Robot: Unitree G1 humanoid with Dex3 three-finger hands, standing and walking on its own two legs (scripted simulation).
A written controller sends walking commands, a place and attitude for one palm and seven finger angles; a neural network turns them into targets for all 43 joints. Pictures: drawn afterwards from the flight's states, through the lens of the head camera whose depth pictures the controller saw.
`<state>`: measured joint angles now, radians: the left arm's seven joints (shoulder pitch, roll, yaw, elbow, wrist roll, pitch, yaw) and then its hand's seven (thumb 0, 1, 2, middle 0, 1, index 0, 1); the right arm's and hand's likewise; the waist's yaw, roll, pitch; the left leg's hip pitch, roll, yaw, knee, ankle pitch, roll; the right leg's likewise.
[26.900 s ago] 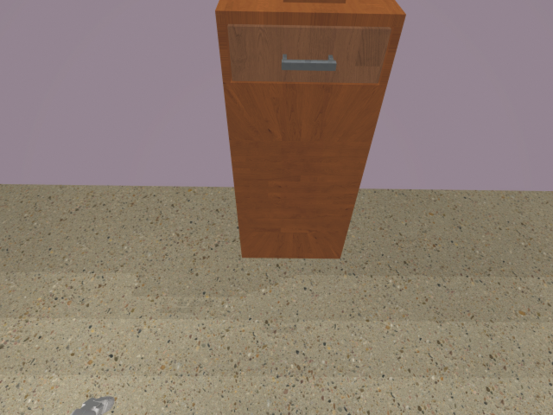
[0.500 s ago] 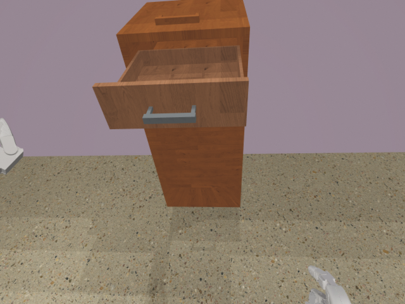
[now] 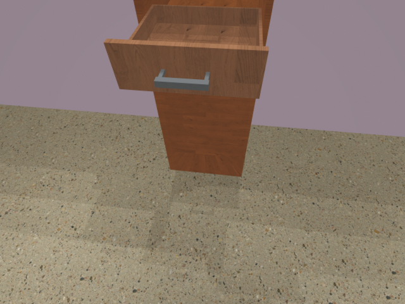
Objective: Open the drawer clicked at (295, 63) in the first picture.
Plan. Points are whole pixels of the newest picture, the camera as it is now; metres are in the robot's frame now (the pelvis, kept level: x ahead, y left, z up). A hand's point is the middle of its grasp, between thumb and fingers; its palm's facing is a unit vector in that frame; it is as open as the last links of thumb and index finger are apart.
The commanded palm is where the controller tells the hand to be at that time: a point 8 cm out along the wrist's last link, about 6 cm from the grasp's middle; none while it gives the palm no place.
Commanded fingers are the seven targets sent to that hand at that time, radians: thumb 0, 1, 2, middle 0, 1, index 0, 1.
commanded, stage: let the arm hang, fingers relaxed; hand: left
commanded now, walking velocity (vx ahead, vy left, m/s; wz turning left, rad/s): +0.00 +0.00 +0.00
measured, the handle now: (183, 79) +0.59 +0.09 +0.12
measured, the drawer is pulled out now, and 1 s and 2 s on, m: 0.30 0.30 0.30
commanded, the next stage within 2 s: look to check the result in 0.52 s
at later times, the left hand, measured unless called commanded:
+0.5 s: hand out of the picture +0.03 +0.16 -0.17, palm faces +0.02 -0.97 -0.23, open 7.3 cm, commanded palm none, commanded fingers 0.00 0.90 0.90 -0.20 -0.30 -0.20 -0.30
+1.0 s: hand out of the picture +0.02 +0.16 -0.17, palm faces +0.04 -0.97 -0.22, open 7.3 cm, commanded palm none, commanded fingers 0.00 0.90 0.90 -0.20 -0.30 -0.20 -0.30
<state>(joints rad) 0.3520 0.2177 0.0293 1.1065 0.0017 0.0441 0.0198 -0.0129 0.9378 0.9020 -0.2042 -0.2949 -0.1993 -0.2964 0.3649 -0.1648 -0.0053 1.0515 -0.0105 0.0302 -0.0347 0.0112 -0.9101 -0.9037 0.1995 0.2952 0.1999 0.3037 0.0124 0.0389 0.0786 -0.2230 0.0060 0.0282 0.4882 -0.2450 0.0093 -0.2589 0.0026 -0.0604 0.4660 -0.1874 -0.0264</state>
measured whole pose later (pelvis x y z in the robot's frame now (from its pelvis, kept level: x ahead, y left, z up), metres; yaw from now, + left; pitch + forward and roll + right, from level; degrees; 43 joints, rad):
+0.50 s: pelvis -0.01 -0.02 +0.00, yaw -1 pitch -2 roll +0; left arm 0.20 0.15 0.03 1.12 0.01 0.01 0.03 0.00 0.92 0.90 -0.20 -0.30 -0.20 -0.30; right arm 0.36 -0.16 -0.02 1.11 -0.02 0.02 -0.03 0.01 -0.91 -0.90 0.20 0.29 0.20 0.30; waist -0.02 0.03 0.05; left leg -0.20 0.03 0.03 0.43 -0.21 -0.02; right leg -0.24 0.03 -0.06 0.43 -0.16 -0.05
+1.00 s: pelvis +0.01 -0.02 +0.00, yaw +0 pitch -2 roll +0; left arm 0.23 0.13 0.03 1.15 0.01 0.00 0.04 0.00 0.91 0.90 -0.20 -0.29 -0.20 -0.30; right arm 0.28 -0.13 -0.01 1.11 -0.01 0.01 -0.04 0.01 -0.92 -0.90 0.20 0.30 0.20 0.30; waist -0.01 0.04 0.06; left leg -0.15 0.03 0.03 0.41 -0.23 -0.02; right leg -0.20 0.03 -0.06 0.41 -0.18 -0.05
